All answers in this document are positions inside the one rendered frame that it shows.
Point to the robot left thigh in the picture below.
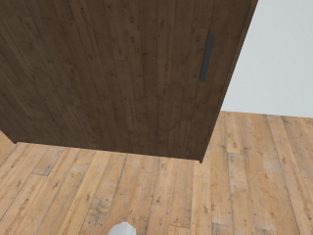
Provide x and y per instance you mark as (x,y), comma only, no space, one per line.
(122,229)

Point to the wardrobe door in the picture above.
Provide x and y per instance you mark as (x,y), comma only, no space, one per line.
(37,98)
(135,66)

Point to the handle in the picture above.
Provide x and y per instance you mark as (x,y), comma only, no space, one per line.
(206,55)

